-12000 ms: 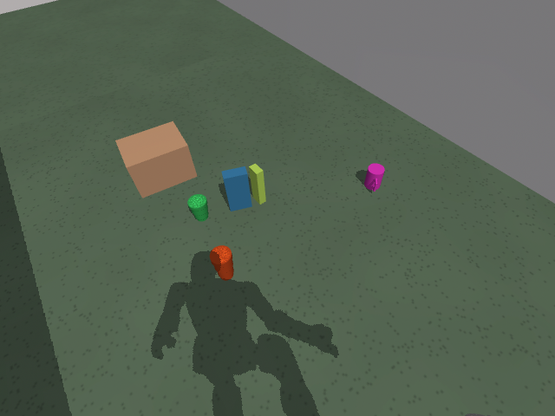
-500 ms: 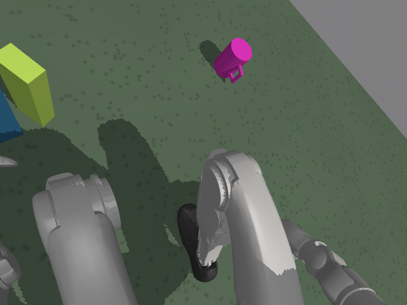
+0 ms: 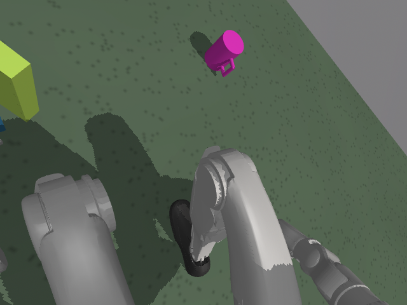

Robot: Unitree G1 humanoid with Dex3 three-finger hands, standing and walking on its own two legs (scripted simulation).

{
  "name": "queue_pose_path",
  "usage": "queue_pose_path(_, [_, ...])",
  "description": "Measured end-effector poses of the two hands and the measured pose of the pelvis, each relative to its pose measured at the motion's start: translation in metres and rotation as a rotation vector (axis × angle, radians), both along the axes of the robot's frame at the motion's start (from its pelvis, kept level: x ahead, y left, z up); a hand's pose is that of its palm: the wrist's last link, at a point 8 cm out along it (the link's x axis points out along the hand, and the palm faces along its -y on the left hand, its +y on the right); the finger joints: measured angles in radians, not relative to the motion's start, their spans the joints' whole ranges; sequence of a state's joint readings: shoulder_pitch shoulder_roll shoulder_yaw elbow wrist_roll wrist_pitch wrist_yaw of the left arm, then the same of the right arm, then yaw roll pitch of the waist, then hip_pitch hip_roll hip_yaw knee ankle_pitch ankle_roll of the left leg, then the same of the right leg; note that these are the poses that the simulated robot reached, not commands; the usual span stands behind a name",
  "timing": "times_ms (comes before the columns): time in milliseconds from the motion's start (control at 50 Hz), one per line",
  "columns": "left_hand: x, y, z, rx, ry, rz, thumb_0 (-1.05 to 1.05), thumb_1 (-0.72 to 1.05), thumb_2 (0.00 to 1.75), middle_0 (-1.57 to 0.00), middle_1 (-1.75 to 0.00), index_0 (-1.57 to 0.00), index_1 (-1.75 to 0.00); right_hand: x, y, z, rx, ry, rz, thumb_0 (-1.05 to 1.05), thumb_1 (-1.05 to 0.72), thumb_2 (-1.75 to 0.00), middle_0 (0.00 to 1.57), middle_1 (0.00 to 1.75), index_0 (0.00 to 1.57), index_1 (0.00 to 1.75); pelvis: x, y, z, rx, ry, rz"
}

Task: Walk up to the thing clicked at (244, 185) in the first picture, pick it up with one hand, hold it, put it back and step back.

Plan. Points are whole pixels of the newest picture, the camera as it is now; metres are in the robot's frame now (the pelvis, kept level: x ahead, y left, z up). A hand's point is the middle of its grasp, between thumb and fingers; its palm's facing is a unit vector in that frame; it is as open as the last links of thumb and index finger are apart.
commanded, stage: close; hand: left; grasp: from the side
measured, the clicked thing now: out of the picture +0.46 +0.33 -0.17
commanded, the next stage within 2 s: settle in 1.12 s
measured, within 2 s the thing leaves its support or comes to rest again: leaves its support in 1.50 s
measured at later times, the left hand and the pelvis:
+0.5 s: hand out of the picture +0.45 +0.35 -0.14, palm faces +0.52 -0.85 +0.01, open 14.6 cm; pelvis +0.00 +0.00 +0.00, yaw -1 degrees
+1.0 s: hand out of the picture +0.45 +0.35 -0.14, palm faces +0.51 -0.86 +0.00, open 11.0 cm; pelvis +0.00 +0.00 +0.00, yaw -1 degrees
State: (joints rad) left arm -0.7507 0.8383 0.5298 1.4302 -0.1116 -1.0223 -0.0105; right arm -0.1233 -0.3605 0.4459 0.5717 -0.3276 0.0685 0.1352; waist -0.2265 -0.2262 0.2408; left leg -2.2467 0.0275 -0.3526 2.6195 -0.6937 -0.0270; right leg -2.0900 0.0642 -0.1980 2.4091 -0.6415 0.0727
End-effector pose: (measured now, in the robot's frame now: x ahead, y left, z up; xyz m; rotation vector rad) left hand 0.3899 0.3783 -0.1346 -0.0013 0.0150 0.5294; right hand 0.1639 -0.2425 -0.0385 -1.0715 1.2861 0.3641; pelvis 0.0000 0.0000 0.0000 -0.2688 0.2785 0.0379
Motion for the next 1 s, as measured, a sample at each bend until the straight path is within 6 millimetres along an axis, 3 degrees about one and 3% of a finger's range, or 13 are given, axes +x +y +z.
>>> queue_pose_path(440, [0.009, 0.007, -0.001, -0.009, -0.005, 0.016, -0.01, -0.26, 0.23, -0.24, -0.21, -0.25, -0.2, -0.008, -0.001, 0.005, -0.038, 0.013, -0.009, 0.0, -0.9, -0.89, 0.21, 0.3, 0.2, 0.3, -0.002, 0.002, 0.002, -0.012, -0.01, -0.008])
queue_pose_path(740, [0.01, 0.012, -0.003, -0.011, 0.007, 0.023, -0.01, -0.06, 0.41, -0.43, -0.41, -0.44, -0.39, -0.013, -0.001, 0.006, -0.046, 0.02, -0.024, 0.0, -0.89, -0.89, 0.21, 0.3, 0.2, 0.3, -0.003, 0.003, 0.002, -0.016, -0.011, -0.012])
queue_pose_path(1000, [0.012, 0.012, -0.001, -0.005, 0.007, 0.005, 0.0, -0.15, 0.52, -0.65, -0.69, -0.63, -0.66, -0.009, -0.002, 0.006, -0.047, 0.017, -0.025, 0.0, -0.89, -0.89, 0.21, 0.3, 0.2, 0.3, -0.001, 0.003, 0.003, -0.015, -0.003, -0.012])
